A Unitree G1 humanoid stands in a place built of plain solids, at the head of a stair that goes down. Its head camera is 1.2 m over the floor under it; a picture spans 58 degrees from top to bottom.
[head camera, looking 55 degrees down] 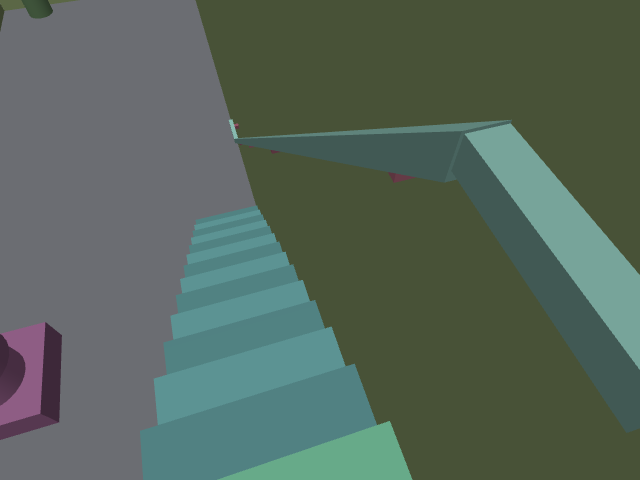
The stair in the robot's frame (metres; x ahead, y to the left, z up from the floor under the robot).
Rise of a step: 0.20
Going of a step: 0.23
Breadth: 0.69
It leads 17 degrees to the left of straight ahead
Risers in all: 14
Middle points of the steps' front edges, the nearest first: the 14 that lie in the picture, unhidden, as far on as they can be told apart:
0.16 0.15 0.00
0.38 0.21 -0.19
0.60 0.28 -0.39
0.81 0.35 -0.59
1.03 0.42 -0.78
1.25 0.49 -0.98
1.46 0.55 -1.17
1.68 0.62 -1.37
1.90 0.69 -1.56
2.12 0.76 -1.76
2.33 0.82 -1.95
2.55 0.89 -2.15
2.77 0.96 -2.34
2.98 1.03 -2.53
